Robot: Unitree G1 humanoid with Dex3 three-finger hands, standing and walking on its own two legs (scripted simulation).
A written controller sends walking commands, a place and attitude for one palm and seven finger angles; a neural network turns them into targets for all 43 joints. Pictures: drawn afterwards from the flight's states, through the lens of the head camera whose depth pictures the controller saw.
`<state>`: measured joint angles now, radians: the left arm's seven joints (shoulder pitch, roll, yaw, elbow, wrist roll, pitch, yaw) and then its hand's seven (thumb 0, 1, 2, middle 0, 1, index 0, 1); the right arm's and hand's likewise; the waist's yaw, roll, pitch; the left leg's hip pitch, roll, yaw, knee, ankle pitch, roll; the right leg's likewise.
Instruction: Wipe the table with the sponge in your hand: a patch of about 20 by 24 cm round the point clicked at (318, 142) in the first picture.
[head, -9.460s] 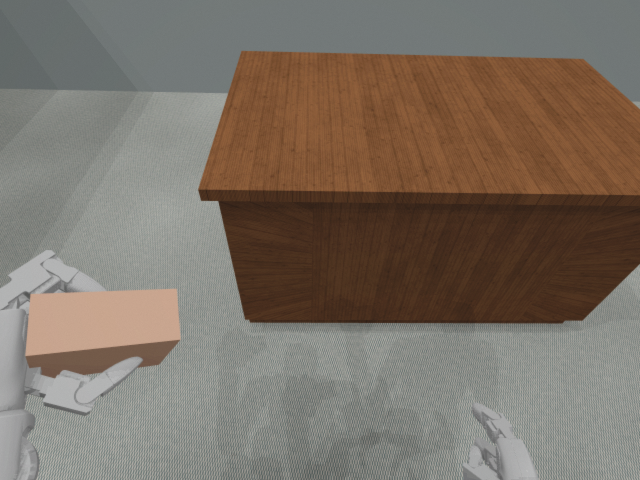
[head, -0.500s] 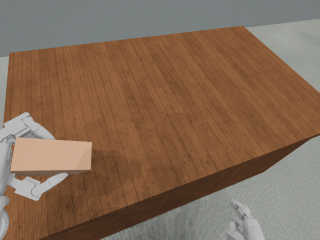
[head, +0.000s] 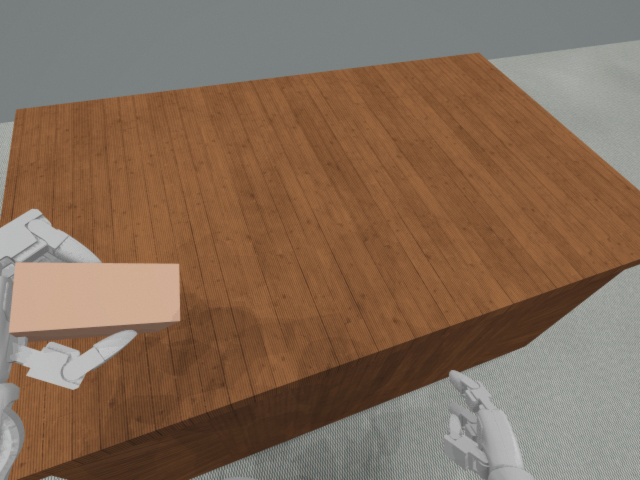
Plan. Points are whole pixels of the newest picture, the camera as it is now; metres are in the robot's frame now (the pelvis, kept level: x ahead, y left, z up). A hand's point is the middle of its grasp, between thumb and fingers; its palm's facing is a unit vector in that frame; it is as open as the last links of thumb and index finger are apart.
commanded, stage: shuffle to correct the standing spot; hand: left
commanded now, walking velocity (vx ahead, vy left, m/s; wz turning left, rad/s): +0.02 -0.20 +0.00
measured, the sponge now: (122, 303) +0.23 +0.21 +0.15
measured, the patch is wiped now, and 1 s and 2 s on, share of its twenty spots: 0.00 0.00 0.00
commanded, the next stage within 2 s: come to a stop and stand still in 0.14 s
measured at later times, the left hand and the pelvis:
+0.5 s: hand (106, 292) +0.23 +0.22 +0.17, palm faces +0.27 -0.83 -0.49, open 9.4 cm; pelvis +0.01 -0.01 +0.00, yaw -1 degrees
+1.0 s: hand out of the picture +0.24 +0.31 +0.18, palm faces +0.41 -0.85 -0.34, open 9.4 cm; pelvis +0.02 +0.06 +0.00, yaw +0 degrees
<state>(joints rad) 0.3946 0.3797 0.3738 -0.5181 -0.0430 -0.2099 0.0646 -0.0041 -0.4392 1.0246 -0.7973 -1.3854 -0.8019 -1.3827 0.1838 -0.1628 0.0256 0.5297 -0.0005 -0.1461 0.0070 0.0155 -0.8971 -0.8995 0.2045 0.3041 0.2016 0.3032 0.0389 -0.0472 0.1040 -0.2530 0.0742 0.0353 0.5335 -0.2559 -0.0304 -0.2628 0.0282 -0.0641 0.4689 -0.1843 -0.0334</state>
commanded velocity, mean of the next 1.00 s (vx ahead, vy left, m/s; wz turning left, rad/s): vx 0.01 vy -0.03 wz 0.00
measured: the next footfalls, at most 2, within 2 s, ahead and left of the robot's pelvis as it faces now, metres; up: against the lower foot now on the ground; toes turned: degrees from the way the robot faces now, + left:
none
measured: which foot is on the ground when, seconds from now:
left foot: down 0.00-1.00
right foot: down 0.00-1.00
